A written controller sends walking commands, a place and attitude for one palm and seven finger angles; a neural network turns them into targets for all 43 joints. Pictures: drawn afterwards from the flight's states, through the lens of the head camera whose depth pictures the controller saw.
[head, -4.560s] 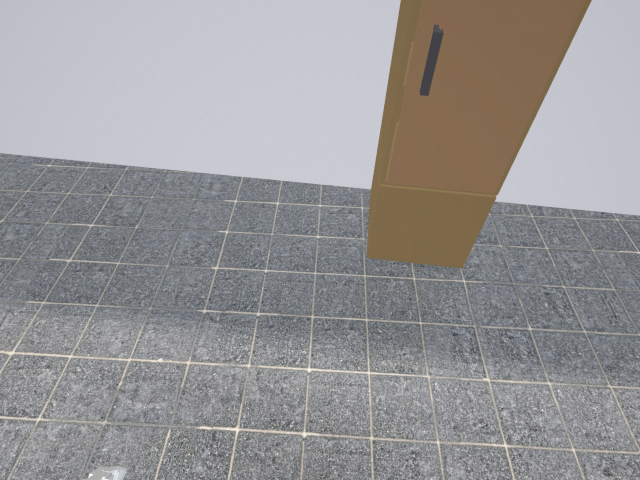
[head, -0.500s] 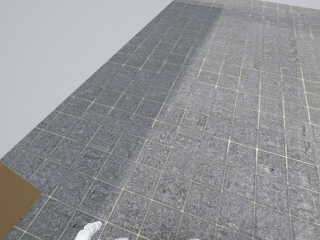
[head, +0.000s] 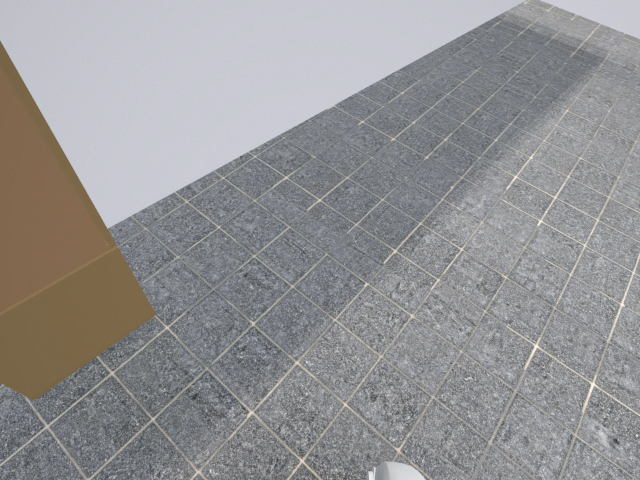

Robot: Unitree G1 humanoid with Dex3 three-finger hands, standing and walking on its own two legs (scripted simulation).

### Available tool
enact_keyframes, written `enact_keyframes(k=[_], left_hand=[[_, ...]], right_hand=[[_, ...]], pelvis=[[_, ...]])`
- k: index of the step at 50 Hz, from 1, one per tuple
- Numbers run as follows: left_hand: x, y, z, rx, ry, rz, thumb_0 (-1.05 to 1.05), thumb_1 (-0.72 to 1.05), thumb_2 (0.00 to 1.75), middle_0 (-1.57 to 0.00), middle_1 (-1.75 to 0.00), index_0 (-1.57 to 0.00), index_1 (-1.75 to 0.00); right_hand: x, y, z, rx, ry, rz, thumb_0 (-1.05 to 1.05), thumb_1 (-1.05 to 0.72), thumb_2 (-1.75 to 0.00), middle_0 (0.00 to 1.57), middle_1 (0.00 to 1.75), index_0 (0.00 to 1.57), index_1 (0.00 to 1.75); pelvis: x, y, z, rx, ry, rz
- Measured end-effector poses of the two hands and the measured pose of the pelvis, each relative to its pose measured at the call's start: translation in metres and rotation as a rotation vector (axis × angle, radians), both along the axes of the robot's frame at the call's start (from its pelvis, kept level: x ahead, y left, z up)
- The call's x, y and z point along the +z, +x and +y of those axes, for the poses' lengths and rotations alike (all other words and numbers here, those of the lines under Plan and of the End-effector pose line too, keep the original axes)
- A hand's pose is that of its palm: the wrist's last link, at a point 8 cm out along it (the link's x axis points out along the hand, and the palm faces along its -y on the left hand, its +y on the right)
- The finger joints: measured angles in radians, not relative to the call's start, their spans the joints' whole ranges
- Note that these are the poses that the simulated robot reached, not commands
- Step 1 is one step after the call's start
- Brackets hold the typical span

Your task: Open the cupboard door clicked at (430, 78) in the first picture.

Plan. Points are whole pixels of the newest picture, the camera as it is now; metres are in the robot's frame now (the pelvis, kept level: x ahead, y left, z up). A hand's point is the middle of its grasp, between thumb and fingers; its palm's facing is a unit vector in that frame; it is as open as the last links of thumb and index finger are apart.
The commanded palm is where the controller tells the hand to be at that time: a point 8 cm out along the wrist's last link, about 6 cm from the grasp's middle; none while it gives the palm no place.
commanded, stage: turn to face it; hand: left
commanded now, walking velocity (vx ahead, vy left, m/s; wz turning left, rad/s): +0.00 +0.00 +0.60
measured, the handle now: out of the picture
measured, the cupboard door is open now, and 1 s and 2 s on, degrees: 0 0 0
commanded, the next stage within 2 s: take the last steps up to it in 1.24 s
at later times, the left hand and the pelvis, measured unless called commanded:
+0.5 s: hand out of the picture +0.01 +0.14 -0.15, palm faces +0.32 -0.91 -0.27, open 7.4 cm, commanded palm none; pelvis -0.01 -0.07 +0.00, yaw +20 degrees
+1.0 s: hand out of the picture -0.11 +0.19 -0.17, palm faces +0.61 -0.74 -0.27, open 7.4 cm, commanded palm none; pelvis -0.04 -0.04 +0.00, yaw +36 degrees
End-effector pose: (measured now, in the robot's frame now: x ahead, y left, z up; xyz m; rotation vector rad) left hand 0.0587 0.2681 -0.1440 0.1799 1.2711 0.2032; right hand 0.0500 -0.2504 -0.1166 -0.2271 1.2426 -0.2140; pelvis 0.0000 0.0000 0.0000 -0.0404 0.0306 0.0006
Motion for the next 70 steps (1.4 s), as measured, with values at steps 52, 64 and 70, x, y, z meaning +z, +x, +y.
enact_keyframes(k=[52,64,70], left_hand=[[0.016,-0.194,-0.051,0.622,0.057,-0.059,0.01,0.91,0.90,-0.19,-0.30,-0.19,-0.30],[0.030,-0.176,-0.110,0.675,0.097,-0.127,0.01,0.91,0.90,-0.20,-0.30,-0.20,-0.30],[0.026,-0.203,-0.143,0.754,0.049,-0.069,0.01,0.91,0.90,-0.20,-0.30,-0.20,-0.30]], right_hand=[[-0.007,0.137,0.066,0.698,0.074,-0.065,0.01,-0.91,-0.90,0.20,0.30,0.21,0.30],[-0.039,0.140,0.028,0.720,0.110,0.053,0.01,-0.91,-0.90,0.20,0.30,0.20,0.30],[-0.033,0.138,0.022,0.763,0.077,0.102,0.01,-0.91,-0.90,0.20,0.30,0.20,0.30]], pelvis=[[-0.001,-0.035,-0.043,0.650,0.042,-0.020],[-0.006,-0.018,-0.075,0.756,0.082,-0.020],[0.000,-0.019,-0.078,0.803,0.088,-0.019]])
